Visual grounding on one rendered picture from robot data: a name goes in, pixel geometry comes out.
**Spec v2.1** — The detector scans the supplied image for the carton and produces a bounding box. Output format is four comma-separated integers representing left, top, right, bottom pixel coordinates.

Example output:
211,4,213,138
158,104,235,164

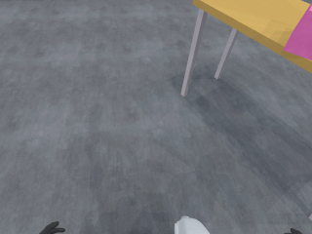
283,3,312,60

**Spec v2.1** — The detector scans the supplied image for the robot left hand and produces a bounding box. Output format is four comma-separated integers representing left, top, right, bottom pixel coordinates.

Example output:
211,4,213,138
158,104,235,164
39,221,65,234

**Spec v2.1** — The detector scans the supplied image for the table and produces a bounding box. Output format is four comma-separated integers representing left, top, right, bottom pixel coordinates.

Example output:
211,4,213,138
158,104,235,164
180,0,312,220

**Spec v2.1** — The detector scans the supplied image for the robot right thigh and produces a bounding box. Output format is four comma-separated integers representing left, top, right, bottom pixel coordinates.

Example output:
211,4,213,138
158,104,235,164
175,217,210,234

